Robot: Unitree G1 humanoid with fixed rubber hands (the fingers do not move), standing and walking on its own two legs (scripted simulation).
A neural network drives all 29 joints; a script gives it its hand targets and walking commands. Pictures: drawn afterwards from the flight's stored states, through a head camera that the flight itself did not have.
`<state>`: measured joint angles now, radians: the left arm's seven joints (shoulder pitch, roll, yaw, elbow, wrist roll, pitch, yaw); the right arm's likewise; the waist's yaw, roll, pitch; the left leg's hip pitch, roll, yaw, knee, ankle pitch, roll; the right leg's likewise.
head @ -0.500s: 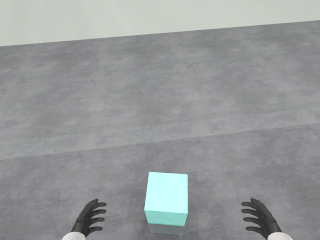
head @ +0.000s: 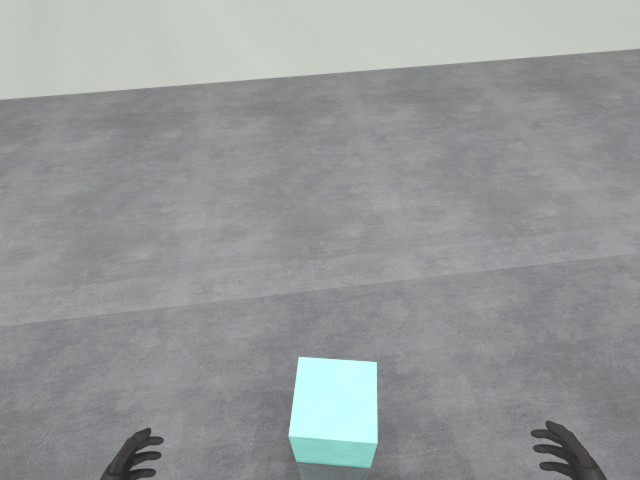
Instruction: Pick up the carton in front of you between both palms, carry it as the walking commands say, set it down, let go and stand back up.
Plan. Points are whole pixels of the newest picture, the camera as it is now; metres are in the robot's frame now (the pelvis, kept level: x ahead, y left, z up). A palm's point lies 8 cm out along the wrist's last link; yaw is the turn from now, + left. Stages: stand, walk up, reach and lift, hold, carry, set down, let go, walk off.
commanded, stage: stand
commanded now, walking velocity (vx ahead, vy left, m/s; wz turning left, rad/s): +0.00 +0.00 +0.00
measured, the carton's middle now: (335, 413) +0.42 +0.02 -0.65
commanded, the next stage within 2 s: none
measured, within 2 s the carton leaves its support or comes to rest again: neither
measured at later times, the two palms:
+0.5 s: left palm out of the picture +0.12 +0.29 -0.08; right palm out of the picture +0.13 -0.29 -0.08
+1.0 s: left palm out of the picture +0.08 +0.30 -0.09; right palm out of the picture +0.08 -0.30 -0.09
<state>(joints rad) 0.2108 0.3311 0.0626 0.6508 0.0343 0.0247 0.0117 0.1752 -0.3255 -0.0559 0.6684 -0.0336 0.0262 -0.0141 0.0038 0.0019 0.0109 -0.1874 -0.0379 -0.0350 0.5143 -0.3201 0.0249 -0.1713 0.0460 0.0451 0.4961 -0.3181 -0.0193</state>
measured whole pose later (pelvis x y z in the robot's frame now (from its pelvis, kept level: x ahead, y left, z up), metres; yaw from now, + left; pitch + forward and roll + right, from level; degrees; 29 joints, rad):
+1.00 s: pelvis -0.02 +0.00 +0.01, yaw +0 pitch -3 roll +0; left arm 0.16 0.37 0.02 0.93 0.02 -0.01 0.01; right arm 0.14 -0.37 -0.01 0.96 -0.02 -0.02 -0.02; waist 0.00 0.00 0.02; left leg -0.11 -0.03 -0.04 0.37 -0.21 0.02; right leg -0.10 0.04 0.04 0.36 -0.22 -0.02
